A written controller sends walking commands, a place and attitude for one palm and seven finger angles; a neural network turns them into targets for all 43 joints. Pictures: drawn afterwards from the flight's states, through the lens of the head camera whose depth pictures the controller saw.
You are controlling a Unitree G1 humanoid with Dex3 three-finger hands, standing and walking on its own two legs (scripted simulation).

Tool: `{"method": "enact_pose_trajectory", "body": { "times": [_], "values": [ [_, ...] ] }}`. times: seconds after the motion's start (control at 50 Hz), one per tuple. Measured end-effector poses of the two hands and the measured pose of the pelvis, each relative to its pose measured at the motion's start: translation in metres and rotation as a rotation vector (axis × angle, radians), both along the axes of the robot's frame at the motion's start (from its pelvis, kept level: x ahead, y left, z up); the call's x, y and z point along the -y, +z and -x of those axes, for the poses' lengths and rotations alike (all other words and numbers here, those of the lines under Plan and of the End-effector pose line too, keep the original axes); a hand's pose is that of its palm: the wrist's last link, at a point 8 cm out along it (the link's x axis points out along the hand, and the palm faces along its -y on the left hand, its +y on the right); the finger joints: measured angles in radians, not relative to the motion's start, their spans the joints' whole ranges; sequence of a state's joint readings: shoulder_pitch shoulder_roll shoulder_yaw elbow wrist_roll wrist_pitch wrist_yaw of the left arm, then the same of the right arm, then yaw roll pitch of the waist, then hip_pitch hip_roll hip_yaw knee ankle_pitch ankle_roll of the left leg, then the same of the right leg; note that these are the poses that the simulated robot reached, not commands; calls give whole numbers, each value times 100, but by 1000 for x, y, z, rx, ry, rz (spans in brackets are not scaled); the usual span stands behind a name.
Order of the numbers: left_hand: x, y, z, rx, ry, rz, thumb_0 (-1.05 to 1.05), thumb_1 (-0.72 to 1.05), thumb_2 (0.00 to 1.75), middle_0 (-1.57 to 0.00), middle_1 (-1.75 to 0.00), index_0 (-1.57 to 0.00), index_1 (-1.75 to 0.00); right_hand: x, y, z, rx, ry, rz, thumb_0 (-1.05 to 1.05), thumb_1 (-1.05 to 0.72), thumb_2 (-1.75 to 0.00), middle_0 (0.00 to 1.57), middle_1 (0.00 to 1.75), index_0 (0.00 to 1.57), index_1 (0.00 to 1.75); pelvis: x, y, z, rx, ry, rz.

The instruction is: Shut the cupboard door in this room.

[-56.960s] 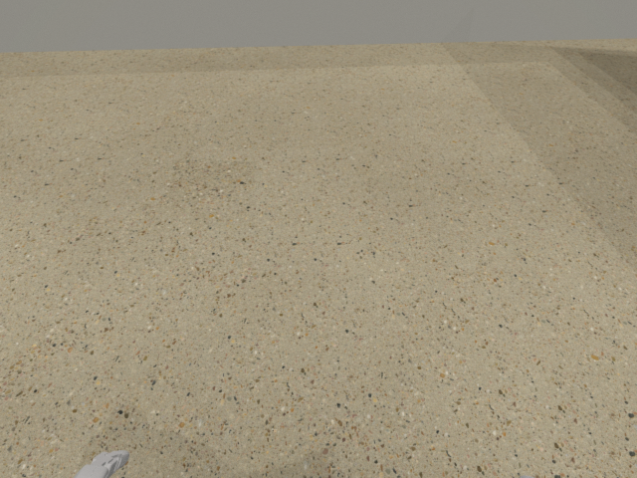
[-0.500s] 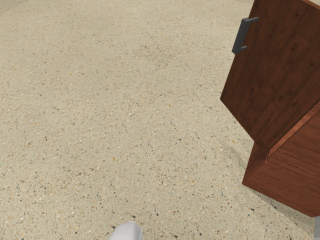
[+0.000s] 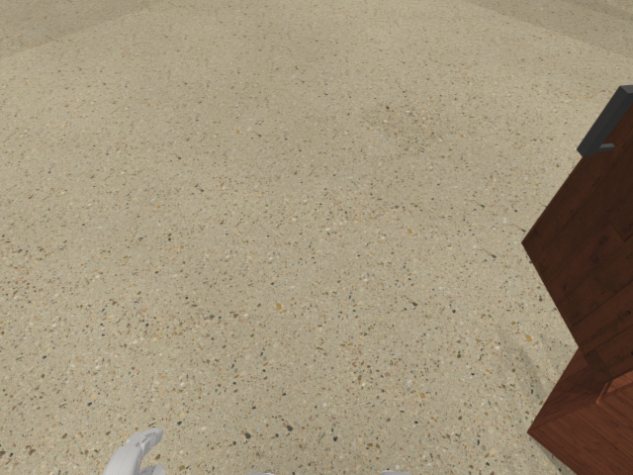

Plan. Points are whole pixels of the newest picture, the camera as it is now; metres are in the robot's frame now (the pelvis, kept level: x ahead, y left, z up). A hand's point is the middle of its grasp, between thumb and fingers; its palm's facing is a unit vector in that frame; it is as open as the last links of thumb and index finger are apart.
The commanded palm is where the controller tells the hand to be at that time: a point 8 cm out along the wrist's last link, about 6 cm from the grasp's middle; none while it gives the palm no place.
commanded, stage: walk to a spot facing it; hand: left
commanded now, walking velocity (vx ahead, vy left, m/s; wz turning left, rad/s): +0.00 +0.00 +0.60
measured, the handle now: (616, 122) +0.67 -0.51 +0.05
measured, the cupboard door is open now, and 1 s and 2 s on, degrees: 52 52 52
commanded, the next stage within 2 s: turn to face it in 1.32 s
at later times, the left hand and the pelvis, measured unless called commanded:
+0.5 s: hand out of the picture -0.04 +0.23 -0.19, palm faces +0.39 -0.89 -0.23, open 7.3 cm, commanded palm none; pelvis +0.04 +0.04 -0.01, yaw +20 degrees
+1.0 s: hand (136, 394) +0.24 +0.30 -0.15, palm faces +0.50 -0.83 -0.24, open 7.3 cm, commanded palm none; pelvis +0.24 +0.08 -0.01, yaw +32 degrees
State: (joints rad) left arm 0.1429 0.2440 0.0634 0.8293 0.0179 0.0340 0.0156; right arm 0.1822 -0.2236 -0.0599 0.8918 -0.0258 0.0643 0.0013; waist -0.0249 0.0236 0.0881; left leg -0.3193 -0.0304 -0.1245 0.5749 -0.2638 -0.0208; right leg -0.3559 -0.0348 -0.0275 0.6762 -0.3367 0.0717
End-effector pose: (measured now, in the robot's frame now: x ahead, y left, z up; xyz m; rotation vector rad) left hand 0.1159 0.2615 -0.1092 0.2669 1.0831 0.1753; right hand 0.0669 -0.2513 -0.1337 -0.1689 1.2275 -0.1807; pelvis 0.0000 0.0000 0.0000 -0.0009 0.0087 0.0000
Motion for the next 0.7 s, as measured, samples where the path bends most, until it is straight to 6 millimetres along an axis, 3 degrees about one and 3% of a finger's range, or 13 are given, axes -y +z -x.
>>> {"method": "enact_pose_trajectory", "body": {
  "times": [0.06, 0.14, 0.28, 0.36, 0.5, 0.54, 0.58, 0.7],
  "values": [
    [12, 2, 7, 30, 17, -19, 0, 91, 90, -20, -30, -20, -30, 14, -12, 0, -24, 7, -15, 1, -91, -90, 21, 30, 20, 30, 11, -6, 1, 4, 38, -11],
    [24, 6, 31, -15, 76, -5, 0, 91, 90, -20, -30, -20, -30, 23, -8, -2, -64, 40, -20, 1, -91, -90, 20, 30, 20, 30, 16, 2, 0, 5, 95, -22],
    [34, -3, 72, -62, 211, 68, 0, 91, 90, -20, -30, -20, -30, 14, 5, -20, -126, 150, -8, 1, -91, -90, 20, 30, 19, 30, 16, 11, -10, -8, 218, -23],
    [24, -14, 109, -99, 323, 101, 0, 91, 90, -20, -30, -20, -30, -9, 11, -55, -120, 257, 10, 1, -91, -90, 20, 30, 19, 30, 4, 10, -17, -16, 285, -15],
    [-15, -44, 180, -276, 474, 135, 0, 91, 90, -20, -30, -20, -30, -76, 17, -143, 75, 416, 43, 1, -91, -90, 20, 30, 19, 30, -36, -8, -36, -16, 350, -6],
    [-28, -42, 179, -309, 481, 129, 1, 91, 90, -20, -30, -20, -30, -89, 22, -153, 105, 430, 43, 1, -91, -90, 20, 30, 19, 30, -44, -5, -45, -10, 358, -6],
    [-40, -36, 165, -286, 489, 121, 1, 92, 90, -20, -29, -20, -30, -98, 25, -156, 101, 439, 45, 1, -91, -90, 20, 30, 19, 30, -50, 0, -55, -6, 377, 0],
    [-71, -13, 82, -104, 483, 93, 1, 92, 90, -19, -29, -19, -30, -109, 20, -153, -24, 452, 28, 1, -91, -90, 20, 30, 20, 30, -65, 11, -91, 10, 440, 0]
  ]
}}
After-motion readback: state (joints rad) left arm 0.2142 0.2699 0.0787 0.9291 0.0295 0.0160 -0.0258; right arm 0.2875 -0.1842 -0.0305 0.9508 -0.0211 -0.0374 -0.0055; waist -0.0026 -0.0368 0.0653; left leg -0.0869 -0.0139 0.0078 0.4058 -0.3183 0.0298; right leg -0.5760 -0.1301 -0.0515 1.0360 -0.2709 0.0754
